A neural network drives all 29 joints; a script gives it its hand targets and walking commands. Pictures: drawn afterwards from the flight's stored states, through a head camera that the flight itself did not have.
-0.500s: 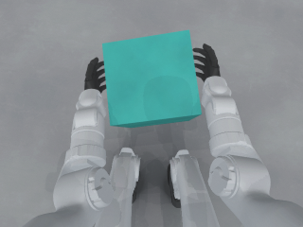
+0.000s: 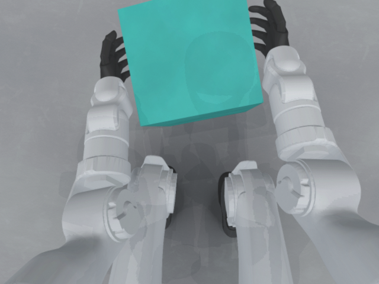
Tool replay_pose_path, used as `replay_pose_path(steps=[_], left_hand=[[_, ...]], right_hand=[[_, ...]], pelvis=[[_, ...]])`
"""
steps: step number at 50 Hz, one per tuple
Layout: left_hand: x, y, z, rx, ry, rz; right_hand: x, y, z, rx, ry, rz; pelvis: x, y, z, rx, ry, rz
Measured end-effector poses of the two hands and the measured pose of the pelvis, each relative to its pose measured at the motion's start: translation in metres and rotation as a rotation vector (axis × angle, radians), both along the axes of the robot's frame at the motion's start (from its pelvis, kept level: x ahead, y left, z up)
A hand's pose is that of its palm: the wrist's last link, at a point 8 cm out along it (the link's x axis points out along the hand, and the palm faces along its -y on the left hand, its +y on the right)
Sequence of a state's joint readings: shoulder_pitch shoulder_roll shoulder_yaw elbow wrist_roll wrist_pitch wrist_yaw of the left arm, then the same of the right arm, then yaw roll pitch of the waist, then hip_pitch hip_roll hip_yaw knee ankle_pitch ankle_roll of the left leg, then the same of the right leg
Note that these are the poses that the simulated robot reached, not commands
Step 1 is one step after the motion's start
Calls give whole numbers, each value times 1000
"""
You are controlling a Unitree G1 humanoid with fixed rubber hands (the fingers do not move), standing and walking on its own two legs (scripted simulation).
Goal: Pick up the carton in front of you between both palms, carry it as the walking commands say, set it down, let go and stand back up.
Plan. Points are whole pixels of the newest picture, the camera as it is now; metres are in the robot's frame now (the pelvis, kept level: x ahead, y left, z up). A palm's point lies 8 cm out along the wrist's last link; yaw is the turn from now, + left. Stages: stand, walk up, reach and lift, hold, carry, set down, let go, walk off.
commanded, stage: set down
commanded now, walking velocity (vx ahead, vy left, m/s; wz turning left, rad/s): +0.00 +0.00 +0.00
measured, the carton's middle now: (196, 72) +0.50 +0.02 -0.21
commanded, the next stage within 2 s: none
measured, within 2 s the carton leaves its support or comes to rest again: rests again in 0.76 s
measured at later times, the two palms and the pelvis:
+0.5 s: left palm (122, 73) +0.49 +0.18 -0.20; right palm (259, 55) +0.54 -0.12 -0.21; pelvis +0.00 -0.01 -0.06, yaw +1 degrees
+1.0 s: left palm (117, 79) +0.48 +0.20 -0.22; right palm (252, 61) +0.53 -0.11 -0.23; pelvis +0.00 +0.00 -0.07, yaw +1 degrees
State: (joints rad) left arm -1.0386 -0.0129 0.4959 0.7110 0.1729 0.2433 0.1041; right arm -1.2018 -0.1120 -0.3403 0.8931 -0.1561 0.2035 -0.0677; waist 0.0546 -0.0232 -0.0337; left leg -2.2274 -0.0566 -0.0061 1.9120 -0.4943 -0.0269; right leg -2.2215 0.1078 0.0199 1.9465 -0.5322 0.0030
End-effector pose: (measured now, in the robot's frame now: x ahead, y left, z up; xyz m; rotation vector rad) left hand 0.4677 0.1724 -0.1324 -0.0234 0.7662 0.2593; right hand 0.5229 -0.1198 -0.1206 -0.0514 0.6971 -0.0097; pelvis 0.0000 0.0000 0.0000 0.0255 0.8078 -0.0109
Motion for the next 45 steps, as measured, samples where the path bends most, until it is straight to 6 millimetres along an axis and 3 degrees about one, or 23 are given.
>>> replay_pose_path(steps=[9, 13, 17, 26, 37, 45], left_hand=[[3, 18, -50, 7, -11, 45], [12, 28, -61, 28, 0, 32], [17, 27, -64, 10, -6, 47], [26, 7, -72, -8, -1, -9], [2, 31, -86, 5, 37, 21], [15, 23, -83, 15, 27, -11]], right_hand=[[15, 20, -53, 2, -10, 52], [14, 27, -79, 1, 18, 56], [12, 26, -90, 4, 29, 49], [17, 2, -87, -23, 32, 28], [10, 28, -99, 0, 73, 78], [7, 17, -107, 12, 60, 64]], pelvis=[[-4, -5, -35, 15, -15, 1], [-5, -6, -48, 15, -35, 7], [-3, -5, -54, 13, -69, 14], [5, -5, -59, 5, -49, 12], [2, -7, -60, 16, -71, 0], [-2, -2, -62, 7, -112, 21]])
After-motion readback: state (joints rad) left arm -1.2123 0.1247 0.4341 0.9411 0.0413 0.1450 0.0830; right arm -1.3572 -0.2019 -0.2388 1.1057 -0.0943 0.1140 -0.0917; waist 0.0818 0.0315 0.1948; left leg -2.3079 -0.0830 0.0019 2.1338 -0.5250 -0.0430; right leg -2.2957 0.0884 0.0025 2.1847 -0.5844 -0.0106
